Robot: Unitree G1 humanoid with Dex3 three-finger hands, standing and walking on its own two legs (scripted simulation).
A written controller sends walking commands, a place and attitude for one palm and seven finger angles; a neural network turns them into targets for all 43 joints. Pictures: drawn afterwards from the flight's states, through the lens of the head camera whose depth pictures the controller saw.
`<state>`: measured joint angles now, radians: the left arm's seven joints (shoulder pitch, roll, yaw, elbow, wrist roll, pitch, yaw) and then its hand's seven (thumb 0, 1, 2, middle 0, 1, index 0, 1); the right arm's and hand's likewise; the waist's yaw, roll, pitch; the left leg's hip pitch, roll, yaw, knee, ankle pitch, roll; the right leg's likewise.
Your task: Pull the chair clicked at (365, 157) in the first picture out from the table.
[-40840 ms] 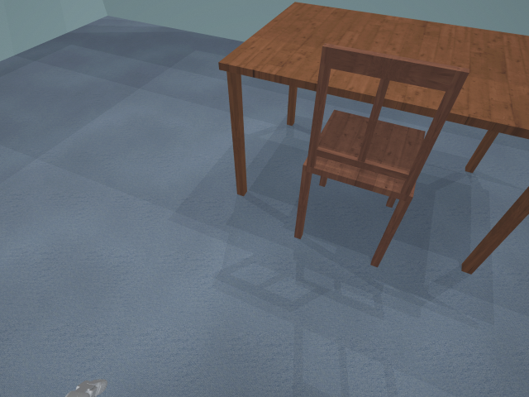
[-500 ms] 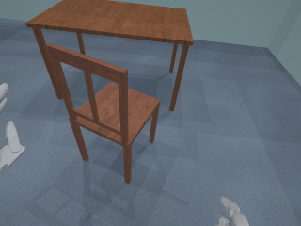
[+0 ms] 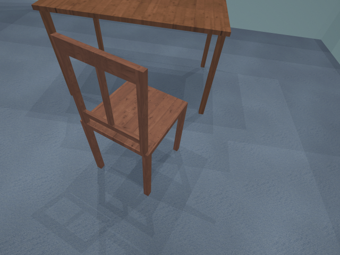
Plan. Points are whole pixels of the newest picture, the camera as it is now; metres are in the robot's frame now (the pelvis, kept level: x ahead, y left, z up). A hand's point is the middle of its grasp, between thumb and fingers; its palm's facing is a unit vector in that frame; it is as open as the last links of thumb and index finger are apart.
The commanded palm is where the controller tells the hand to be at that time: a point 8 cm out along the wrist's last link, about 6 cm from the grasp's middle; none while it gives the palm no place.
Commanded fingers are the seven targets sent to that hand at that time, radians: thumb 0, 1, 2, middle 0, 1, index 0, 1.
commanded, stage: let the arm hang, fingers relaxed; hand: left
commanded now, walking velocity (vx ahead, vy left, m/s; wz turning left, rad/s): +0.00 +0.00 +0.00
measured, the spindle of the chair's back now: (106, 99) +0.65 +0.28 -0.08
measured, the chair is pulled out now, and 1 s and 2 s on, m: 0.58 0.58 0.58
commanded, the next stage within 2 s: look to check the result in 0.72 s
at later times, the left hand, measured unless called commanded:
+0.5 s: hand out of the picture +0.00 +0.16 -0.17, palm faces +0.00 -0.98 -0.19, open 7.3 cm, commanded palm none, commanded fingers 0.00 0.90 0.90 -0.20 -0.30 -0.20 -0.30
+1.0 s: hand out of the picture -0.01 +0.15 -0.17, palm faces +0.02 -0.99 -0.17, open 7.4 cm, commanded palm none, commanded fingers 0.00 0.90 0.90 -0.20 -0.30 -0.20 -0.30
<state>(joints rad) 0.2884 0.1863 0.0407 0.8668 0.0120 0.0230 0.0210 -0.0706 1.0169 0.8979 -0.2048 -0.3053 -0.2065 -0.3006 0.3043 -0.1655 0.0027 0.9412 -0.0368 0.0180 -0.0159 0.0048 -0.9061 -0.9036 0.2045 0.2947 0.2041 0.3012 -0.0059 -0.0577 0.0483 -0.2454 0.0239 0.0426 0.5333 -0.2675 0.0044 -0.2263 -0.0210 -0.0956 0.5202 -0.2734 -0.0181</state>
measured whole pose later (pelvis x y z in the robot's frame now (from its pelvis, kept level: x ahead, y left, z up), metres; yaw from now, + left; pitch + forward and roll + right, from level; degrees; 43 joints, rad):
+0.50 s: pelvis +0.00 +0.00 +0.01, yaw -2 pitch -2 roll +1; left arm 0.29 0.13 0.00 1.11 0.01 0.00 0.03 0.01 0.92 0.90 -0.20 -0.30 -0.20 -0.30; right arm 0.33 -0.12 0.00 1.10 -0.03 0.01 -0.03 0.00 -0.91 -0.90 0.20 0.29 0.20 0.30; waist -0.01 0.01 0.04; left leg -0.16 0.02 0.08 0.40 -0.20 0.00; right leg -0.18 -0.02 -0.07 0.43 -0.22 -0.02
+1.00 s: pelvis +0.00 +0.00 +0.01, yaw -1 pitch -2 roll +0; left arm 0.30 0.11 0.00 1.14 0.01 -0.01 0.04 0.00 0.91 0.90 -0.19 -0.30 -0.20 -0.30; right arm 0.32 -0.10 0.00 1.12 -0.02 0.00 -0.04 0.00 -0.91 -0.90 0.20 0.29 0.20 0.30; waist -0.01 0.01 0.04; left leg -0.15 0.02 0.07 0.40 -0.21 0.00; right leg -0.16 -0.01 -0.07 0.42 -0.23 -0.02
